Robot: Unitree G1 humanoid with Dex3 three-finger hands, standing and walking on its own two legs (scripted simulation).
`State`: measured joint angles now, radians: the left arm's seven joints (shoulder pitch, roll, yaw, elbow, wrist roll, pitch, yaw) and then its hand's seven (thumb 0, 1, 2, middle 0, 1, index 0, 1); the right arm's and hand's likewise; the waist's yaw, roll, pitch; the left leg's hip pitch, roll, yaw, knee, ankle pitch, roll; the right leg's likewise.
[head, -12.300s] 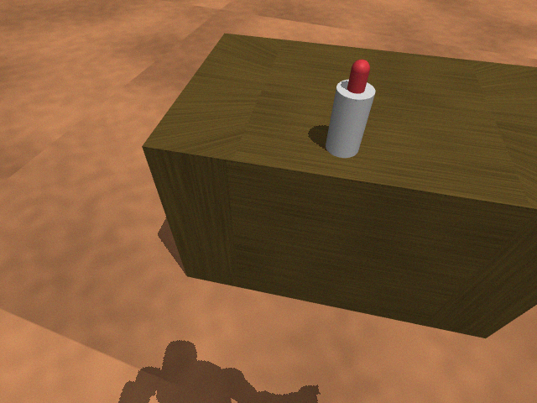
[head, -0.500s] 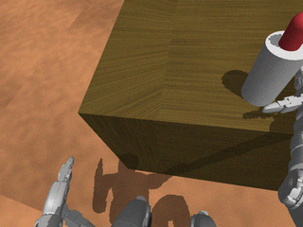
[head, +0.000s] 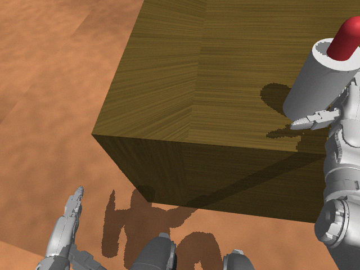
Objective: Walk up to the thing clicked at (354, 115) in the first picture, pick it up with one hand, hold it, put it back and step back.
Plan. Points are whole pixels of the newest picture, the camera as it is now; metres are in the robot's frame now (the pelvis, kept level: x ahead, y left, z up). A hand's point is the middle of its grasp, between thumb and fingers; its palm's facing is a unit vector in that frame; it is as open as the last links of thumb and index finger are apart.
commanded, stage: close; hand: right
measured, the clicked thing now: (324, 74) +0.51 -0.21 +0.12
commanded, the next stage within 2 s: settle in 0.70 s
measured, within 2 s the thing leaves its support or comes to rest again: leaves its support in 1.26 s
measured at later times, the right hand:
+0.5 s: hand (318, 93) +0.50 -0.22 +0.08, palm faces +0.18 +0.98 +0.01, open 14.1 cm
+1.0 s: hand (320, 97) +0.49 -0.22 +0.08, palm faces +0.18 +0.98 -0.01, open 11.6 cm
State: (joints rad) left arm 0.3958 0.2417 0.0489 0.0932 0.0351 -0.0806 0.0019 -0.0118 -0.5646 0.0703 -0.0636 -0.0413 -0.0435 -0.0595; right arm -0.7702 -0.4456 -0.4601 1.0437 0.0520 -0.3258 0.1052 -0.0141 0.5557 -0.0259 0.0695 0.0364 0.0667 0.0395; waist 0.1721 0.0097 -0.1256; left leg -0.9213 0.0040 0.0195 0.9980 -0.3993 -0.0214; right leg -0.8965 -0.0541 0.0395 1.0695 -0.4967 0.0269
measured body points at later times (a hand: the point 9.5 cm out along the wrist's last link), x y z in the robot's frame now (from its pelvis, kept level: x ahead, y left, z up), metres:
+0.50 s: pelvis +0.01 -0.01 +0.00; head +0.11 -0.04 +0.44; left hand +0.15 +0.26 -0.01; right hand +0.48 -0.27 +0.08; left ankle +0.04 +0.14 -0.67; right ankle +0.01 -0.13 -0.67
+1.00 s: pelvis +0.01 -0.01 +0.01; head +0.10 -0.03 +0.45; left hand +0.16 +0.26 -0.01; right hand +0.47 -0.27 +0.08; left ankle +0.04 +0.14 -0.67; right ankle +0.01 -0.13 -0.67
